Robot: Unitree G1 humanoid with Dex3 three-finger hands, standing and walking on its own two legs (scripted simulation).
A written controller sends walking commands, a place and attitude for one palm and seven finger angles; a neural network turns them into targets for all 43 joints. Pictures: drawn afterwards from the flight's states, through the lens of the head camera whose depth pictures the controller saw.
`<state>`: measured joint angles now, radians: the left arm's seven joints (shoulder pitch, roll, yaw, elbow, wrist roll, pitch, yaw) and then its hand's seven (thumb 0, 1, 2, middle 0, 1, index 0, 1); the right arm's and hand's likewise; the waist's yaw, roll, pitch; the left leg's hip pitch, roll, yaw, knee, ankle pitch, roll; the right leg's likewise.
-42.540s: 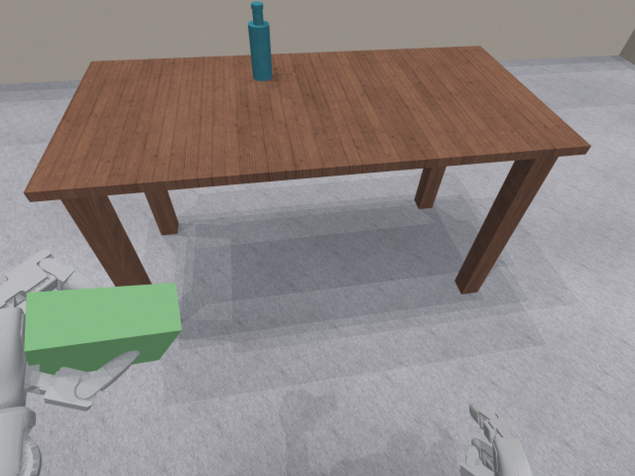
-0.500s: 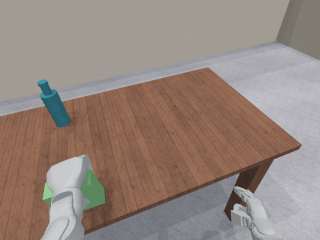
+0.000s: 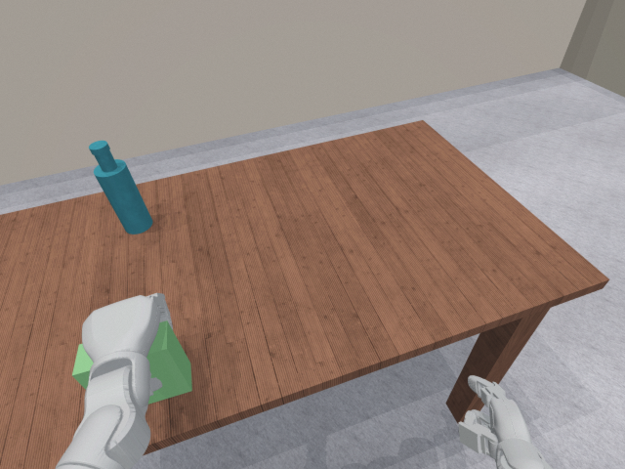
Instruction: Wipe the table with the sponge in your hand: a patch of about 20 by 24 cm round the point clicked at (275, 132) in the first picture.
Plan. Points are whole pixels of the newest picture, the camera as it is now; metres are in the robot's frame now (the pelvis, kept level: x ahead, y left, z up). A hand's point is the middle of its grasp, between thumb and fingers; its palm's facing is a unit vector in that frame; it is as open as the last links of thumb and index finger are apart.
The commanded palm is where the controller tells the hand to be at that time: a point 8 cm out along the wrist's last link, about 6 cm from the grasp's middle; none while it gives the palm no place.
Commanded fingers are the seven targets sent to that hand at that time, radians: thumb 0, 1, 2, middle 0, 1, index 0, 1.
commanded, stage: wipe forward along the middle lane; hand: left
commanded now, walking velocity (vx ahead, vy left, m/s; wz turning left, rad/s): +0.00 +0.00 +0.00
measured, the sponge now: (143, 375) +0.23 +0.29 -0.03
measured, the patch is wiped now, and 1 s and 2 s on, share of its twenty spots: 1.00 1.00 1.00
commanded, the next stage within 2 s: slide back across to the first lane in 1.36 s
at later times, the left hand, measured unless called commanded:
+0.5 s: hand (142, 322) +0.28 +0.30 +0.02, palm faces -0.10 -0.03 -0.99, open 9.2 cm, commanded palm +0.26 +0.31 +0.05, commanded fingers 0.00 0.10 1.30 -1.20 -1.60 -1.20 -1.60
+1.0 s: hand (137, 292) +0.33 +0.34 +0.02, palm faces -0.15 -0.01 -0.99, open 9.2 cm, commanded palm +0.32 +0.33 +0.05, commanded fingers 0.00 0.10 1.30 -1.20 -1.60 -1.20 -1.60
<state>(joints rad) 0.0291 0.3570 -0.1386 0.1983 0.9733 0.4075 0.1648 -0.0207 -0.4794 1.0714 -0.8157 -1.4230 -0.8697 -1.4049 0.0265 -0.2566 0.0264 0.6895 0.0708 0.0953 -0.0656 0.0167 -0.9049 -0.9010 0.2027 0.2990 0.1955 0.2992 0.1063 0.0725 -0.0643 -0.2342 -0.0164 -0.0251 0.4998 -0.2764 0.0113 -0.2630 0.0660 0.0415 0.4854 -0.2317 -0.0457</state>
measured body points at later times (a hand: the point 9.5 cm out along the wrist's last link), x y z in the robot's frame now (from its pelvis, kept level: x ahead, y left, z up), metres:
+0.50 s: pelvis -0.02 -0.02 -0.01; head -0.01 -0.04 +0.44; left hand +0.28 +0.30 +0.07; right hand +0.16 -0.26 -0.12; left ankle -0.01 +0.11 -0.74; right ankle +0.01 -0.09 -0.74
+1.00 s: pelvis -0.02 -0.02 -0.02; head +0.02 -0.04 +0.43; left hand +0.34 +0.33 +0.07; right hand +0.10 -0.29 -0.15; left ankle -0.01 +0.11 -0.74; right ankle +0.01 -0.09 -0.74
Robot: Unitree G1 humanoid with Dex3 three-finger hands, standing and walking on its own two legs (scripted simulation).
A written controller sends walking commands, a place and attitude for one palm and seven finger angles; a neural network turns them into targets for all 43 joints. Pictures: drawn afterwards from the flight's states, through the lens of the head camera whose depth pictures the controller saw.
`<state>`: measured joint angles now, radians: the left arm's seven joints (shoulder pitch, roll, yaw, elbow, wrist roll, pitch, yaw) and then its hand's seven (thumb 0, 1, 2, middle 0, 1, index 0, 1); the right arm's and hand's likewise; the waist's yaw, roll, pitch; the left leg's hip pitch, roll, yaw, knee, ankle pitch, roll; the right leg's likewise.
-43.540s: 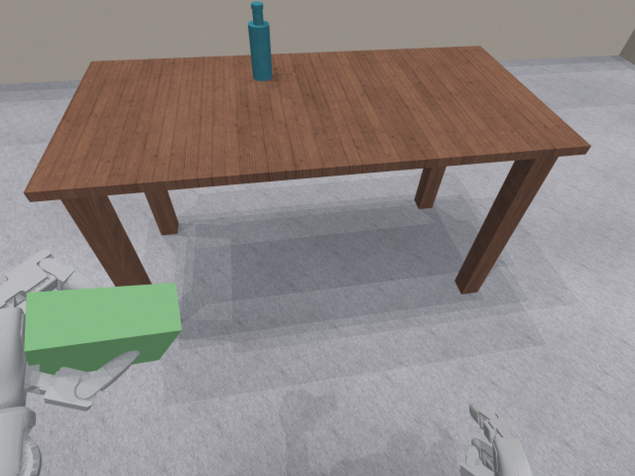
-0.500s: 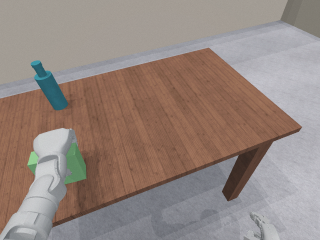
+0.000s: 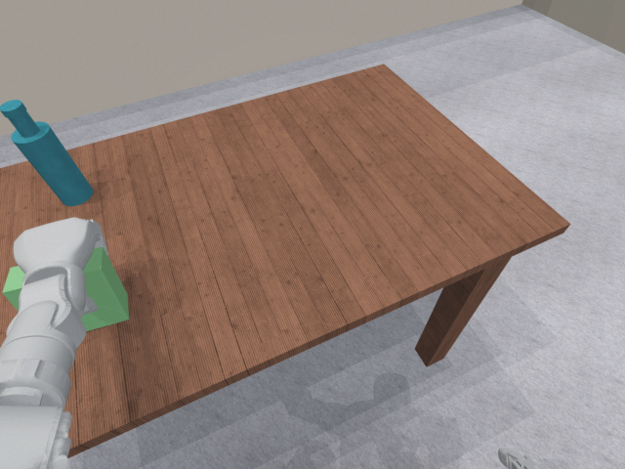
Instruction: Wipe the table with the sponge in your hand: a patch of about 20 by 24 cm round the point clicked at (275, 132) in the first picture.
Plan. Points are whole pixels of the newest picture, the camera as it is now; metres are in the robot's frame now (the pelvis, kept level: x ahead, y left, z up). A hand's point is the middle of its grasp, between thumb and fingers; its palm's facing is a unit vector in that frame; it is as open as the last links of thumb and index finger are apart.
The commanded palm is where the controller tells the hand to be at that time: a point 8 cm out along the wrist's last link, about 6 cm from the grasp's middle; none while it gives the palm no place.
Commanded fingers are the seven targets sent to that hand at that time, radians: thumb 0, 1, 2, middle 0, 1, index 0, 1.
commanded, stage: wipe forward along the middle lane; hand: left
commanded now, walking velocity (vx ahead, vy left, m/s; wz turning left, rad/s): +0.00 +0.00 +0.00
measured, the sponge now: (79, 303) +0.34 +0.37 -0.01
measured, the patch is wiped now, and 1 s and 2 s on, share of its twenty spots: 1.00 1.00 1.00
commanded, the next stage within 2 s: slide back across to the first lane in 0.36 s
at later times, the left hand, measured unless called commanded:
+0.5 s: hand (68, 248) +0.40 +0.38 +0.04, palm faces -0.15 -0.01 -0.99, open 9.2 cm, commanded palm +0.38 +0.38 +0.08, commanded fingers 0.00 0.10 1.30 -1.20 -1.60 -1.20 -1.60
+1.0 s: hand (32, 247) +0.40 +0.43 +0.04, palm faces -0.11 -0.03 -0.99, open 9.2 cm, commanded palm +0.36 +0.43 +0.09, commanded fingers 0.00 0.10 1.30 -1.20 -1.60 -1.20 -1.60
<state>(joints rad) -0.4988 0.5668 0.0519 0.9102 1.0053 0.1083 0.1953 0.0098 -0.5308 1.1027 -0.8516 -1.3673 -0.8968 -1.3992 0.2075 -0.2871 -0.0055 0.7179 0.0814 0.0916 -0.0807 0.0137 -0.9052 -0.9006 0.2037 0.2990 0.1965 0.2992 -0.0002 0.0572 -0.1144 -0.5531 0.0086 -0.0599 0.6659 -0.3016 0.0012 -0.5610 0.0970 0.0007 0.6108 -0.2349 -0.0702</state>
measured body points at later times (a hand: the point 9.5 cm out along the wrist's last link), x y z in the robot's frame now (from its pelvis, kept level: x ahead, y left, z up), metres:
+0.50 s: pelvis +0.00 +0.03 +0.00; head +0.06 +0.03 +0.44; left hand +0.40 +0.38 +0.09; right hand +0.09 -0.24 -0.13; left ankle +0.01 +0.14 -0.72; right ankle +0.03 -0.07 -0.72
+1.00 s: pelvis +0.03 +0.06 +0.01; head +0.07 +0.07 +0.45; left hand +0.40 +0.43 +0.10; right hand +0.13 -0.21 -0.11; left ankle +0.01 +0.14 -0.72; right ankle +0.03 -0.07 -0.72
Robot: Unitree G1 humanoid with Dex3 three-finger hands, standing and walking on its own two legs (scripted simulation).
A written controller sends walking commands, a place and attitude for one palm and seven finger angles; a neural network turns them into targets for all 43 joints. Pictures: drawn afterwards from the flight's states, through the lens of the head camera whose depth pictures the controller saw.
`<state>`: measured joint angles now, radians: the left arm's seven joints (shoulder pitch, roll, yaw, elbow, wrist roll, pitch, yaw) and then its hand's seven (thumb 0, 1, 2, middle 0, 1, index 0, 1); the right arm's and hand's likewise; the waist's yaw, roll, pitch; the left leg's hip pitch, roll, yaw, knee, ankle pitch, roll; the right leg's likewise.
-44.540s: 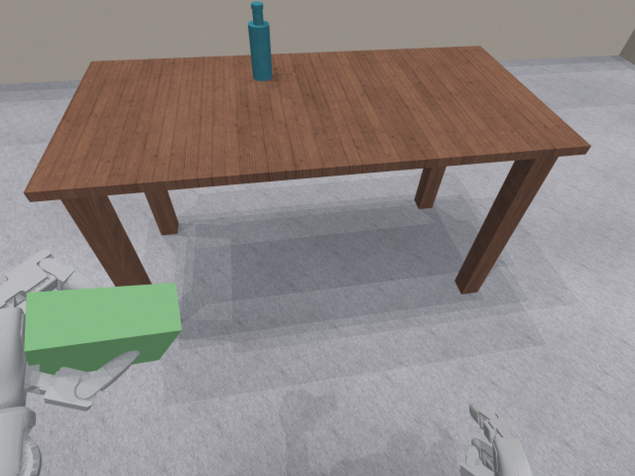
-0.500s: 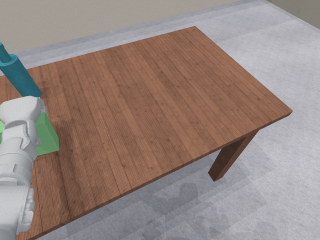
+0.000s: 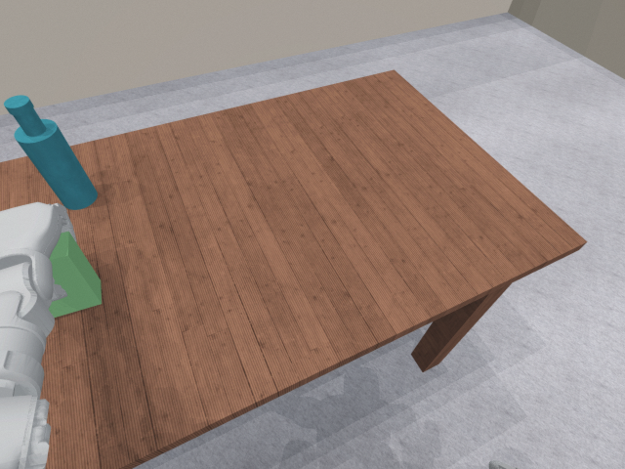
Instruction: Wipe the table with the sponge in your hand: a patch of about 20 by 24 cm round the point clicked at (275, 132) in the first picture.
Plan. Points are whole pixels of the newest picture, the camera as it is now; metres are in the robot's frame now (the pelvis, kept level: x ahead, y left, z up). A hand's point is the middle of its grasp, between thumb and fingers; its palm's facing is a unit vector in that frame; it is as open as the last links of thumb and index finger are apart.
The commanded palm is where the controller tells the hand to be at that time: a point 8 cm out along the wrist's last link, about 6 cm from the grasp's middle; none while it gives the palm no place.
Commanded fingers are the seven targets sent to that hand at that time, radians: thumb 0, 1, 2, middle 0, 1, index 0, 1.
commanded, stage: slide back across to the first lane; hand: left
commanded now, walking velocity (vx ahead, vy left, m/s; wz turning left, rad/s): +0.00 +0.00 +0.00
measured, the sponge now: (47, 288) +0.35 +0.39 -0.01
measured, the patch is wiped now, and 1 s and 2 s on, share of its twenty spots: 1.00 1.00 1.00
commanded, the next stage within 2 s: wipe back along the first lane in 0.10 s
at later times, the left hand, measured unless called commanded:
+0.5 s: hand (20, 287) +0.32 +0.39 +0.03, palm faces -0.09 -0.03 -1.00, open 9.2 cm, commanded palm +0.29 +0.37 +0.07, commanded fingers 0.00 0.10 1.30 -1.20 -1.60 -1.20 -1.60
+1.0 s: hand (18, 325) +0.27 +0.37 +0.03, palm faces -0.06 -0.03 -1.00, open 9.2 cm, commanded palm +0.24 +0.35 +0.07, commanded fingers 0.00 0.10 1.30 -1.20 -1.60 -1.20 -1.60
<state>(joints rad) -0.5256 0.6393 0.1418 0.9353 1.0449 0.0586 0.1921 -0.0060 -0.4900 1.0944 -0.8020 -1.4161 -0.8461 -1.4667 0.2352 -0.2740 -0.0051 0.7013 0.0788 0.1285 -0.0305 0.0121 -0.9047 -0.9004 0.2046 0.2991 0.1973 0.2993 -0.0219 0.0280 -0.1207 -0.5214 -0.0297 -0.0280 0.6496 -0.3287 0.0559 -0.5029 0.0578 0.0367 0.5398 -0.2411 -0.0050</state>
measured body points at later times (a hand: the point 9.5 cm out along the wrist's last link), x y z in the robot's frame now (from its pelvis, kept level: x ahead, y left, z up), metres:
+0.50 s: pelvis +0.01 +0.00 +0.00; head +0.05 +0.01 +0.45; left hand +0.32 +0.39 +0.09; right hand +0.17 -0.25 -0.11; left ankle -0.01 +0.08 -0.73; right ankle +0.01 -0.13 -0.73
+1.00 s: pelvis +0.01 +0.00 +0.01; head +0.03 +0.00 +0.46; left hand +0.27 +0.37 +0.09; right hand +0.19 -0.24 -0.10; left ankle -0.01 +0.08 -0.73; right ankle +0.01 -0.13 -0.73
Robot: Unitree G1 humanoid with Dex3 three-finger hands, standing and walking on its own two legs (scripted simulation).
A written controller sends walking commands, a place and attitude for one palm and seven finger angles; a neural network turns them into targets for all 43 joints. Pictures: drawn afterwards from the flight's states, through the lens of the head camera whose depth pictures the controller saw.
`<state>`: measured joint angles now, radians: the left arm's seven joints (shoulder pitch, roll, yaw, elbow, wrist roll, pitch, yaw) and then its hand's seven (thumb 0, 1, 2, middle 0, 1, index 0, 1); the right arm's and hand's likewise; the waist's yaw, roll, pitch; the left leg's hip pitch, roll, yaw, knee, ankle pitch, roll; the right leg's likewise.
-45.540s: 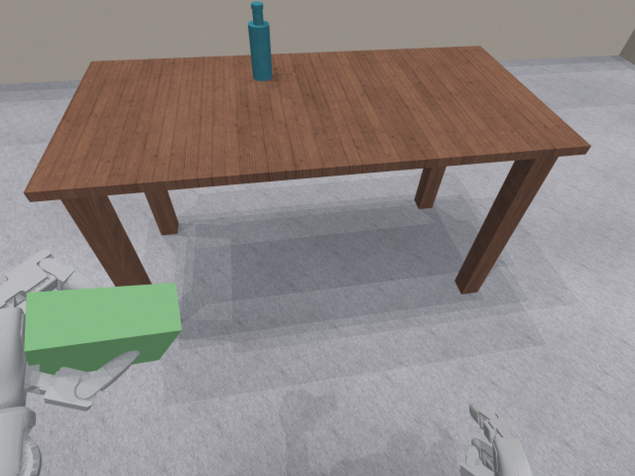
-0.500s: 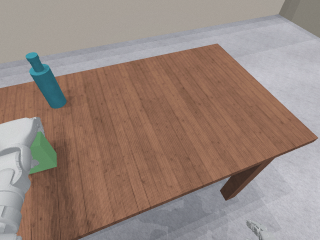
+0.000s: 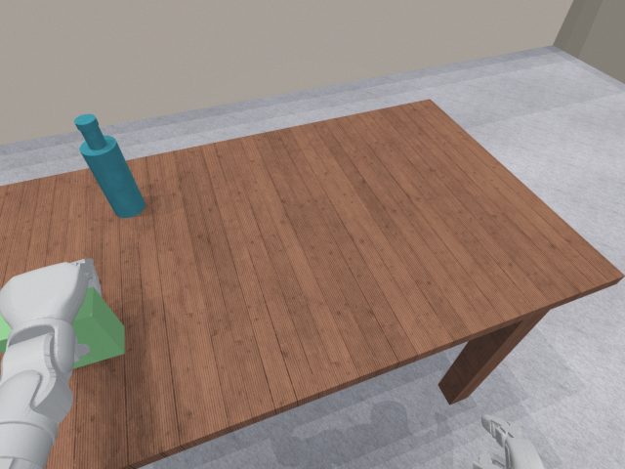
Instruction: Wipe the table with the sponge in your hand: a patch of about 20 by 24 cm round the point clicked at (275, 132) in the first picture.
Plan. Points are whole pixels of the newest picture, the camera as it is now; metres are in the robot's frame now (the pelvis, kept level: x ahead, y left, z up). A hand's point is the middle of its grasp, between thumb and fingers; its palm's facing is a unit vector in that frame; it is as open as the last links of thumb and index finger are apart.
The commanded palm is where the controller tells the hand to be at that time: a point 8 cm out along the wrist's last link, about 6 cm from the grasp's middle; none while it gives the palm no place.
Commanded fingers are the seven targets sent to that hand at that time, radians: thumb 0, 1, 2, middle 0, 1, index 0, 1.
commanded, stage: wipe back along the first lane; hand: left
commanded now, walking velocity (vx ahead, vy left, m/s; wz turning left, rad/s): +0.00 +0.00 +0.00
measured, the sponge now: (71, 340) +0.26 +0.38 -0.02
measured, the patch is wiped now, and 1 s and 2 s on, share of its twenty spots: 1.00 1.00 1.00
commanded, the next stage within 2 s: lift the sponge slowly off the table in 0.82 s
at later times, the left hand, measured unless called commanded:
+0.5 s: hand (69, 345) +0.24 +0.34 +0.03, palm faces -0.04 -0.04 -1.00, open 9.2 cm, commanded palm +0.19 +0.32 +0.06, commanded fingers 0.00 0.10 1.30 -1.20 -1.60 -1.20 -1.60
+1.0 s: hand (61, 390) +0.18 +0.32 +0.03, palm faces -0.02 -0.06 -1.00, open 9.2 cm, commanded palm +0.15 +0.31 +0.07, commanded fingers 0.00 0.10 1.30 -1.20 -1.60 -1.20 -1.60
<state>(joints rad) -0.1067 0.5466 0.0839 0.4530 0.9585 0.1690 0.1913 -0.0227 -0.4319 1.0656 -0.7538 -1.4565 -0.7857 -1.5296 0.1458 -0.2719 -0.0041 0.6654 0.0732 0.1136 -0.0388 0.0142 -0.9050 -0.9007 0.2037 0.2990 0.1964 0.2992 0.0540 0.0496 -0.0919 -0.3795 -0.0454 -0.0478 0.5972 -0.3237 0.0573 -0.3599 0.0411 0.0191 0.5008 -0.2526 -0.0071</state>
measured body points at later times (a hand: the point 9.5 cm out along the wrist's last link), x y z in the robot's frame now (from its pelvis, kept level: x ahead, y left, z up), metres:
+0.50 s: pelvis +0.01 +0.00 +0.00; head +0.02 -0.02 +0.45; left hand +0.23 +0.34 +0.08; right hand +0.22 -0.24 -0.09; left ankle -0.02 +0.08 -0.73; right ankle +0.00 -0.13 -0.73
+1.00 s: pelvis +0.00 +0.00 +0.00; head -0.01 -0.02 +0.45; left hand +0.18 +0.32 +0.08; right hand +0.23 -0.22 -0.08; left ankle -0.02 +0.08 -0.73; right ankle +0.00 -0.13 -0.73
